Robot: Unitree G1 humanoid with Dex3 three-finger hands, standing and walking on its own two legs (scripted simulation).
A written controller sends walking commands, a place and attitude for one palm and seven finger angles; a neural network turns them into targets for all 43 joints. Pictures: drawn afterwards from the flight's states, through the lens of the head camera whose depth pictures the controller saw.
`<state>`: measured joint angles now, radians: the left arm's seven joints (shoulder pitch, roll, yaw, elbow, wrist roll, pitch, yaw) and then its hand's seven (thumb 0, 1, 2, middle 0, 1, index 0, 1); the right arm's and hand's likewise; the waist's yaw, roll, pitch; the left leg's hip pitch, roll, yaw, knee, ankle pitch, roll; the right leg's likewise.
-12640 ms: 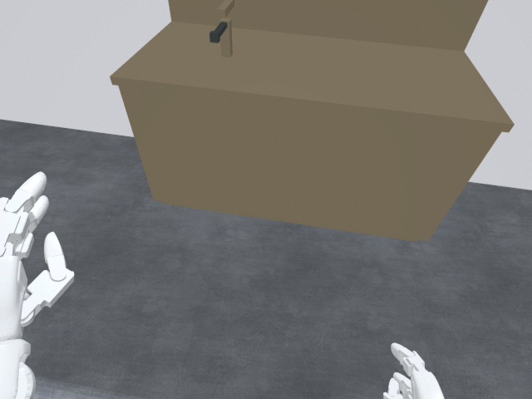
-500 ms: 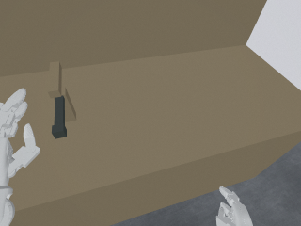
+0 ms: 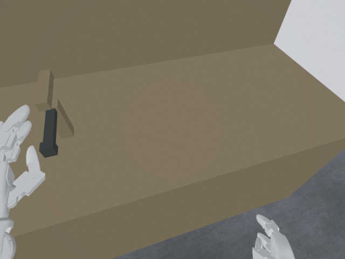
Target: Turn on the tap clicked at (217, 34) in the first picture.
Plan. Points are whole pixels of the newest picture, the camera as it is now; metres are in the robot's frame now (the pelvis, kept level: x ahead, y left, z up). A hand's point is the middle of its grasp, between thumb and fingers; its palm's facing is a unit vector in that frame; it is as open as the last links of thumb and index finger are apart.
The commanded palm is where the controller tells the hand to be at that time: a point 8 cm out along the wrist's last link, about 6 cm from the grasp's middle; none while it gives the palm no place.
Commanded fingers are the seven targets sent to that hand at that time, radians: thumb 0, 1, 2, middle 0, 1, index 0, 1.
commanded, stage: come to a stop and stand still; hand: left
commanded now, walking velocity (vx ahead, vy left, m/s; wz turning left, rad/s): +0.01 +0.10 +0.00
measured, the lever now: (48, 148) +0.32 +0.31 +0.07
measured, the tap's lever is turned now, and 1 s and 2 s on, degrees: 0 0 0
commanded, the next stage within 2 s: look again from close up in 0.80 s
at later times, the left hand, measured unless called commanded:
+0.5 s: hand (15, 171) +0.22 +0.29 +0.15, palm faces +0.36 -0.85 -0.38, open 7.4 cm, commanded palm +0.17 +0.32 +0.18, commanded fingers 0.00 0.90 0.90 -0.20 -0.30 -0.20 -0.30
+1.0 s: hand out of the picture +0.24 +0.34 +0.18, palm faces +0.46 -0.77 -0.44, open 7.4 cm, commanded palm +0.16 +0.33 +0.18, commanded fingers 0.00 0.90 0.90 -0.20 -0.30 -0.20 -0.30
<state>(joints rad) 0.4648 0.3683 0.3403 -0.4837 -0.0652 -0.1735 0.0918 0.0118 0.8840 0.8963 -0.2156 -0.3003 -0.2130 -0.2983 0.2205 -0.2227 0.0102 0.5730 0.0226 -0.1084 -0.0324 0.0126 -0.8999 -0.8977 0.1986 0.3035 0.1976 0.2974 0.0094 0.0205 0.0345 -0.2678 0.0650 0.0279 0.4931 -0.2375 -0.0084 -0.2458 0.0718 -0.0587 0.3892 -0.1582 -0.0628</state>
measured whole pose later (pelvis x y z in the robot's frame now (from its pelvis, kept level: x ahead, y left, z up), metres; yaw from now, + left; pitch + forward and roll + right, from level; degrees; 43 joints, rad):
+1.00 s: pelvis +0.00 +0.05 +0.00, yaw +0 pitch +0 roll -1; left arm 0.21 0.47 0.45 -0.29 -0.03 -0.25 0.06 0.01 0.88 0.90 -0.22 -0.30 -0.22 -0.30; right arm 0.22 -0.19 0.03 0.60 0.00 -0.15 -0.01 0.01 -0.90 -0.90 0.20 0.30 0.20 0.30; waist 0.06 -0.02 0.07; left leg -0.24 -0.02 0.05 0.47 -0.23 0.05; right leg -0.24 -0.01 -0.03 0.41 -0.17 0.01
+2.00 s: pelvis +0.00 +0.03 +0.00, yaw +0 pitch +0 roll -2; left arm 0.42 0.39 0.35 -0.48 -0.02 -0.18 0.08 0.01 0.88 0.90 -0.22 -0.30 -0.21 -0.30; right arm 0.24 -0.23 0.00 0.60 0.00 -0.13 -0.04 0.01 -0.90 -0.90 0.20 0.30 0.20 0.30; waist 0.02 0.00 0.05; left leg -0.27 0.04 0.03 0.52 -0.26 0.01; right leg -0.23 0.05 -0.05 0.38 -0.16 -0.02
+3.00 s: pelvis +0.00 +0.07 +0.00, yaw +1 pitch -1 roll -2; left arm 0.43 0.35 0.35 -0.46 -0.04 -0.23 0.11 0.01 0.89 0.90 -0.21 -0.30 -0.21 -0.30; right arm 0.22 -0.19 0.02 0.58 0.01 -0.11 -0.03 0.01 -0.90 -0.90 0.20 0.30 0.20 0.30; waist 0.02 -0.02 0.06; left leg -0.21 -0.04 0.04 0.47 -0.24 0.07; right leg -0.19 -0.03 -0.04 0.38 -0.17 0.03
